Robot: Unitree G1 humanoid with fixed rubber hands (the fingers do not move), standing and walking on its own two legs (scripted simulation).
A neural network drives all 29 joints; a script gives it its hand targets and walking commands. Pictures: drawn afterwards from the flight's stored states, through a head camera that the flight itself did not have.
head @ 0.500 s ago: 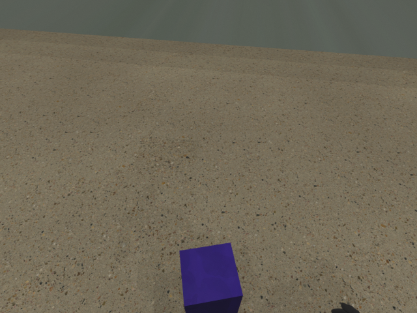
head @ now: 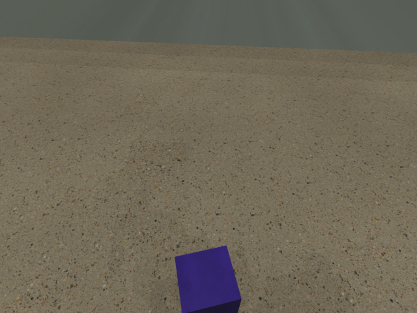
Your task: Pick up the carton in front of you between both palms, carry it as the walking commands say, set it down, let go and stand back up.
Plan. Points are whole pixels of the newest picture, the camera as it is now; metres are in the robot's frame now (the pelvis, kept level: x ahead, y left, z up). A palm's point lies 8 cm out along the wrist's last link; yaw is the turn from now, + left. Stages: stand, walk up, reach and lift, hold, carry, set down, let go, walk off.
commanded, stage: stand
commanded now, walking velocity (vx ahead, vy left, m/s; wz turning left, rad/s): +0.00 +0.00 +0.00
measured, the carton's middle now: (206, 287) +0.39 +0.02 -0.63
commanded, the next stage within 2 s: none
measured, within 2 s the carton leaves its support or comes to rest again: neither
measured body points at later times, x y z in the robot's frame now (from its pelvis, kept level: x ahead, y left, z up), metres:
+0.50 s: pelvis -0.02 +0.00 +0.01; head -0.02 +0.00 +0.46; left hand +0.00 +0.25 -0.14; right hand -0.04 -0.25 -0.14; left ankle -0.08 +0.10 -0.73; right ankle -0.05 -0.12 -0.72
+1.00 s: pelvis -0.03 +0.01 +0.01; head -0.04 +0.01 +0.46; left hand -0.05 +0.23 -0.15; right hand -0.09 -0.21 -0.15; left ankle -0.08 +0.10 -0.73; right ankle -0.05 -0.12 -0.73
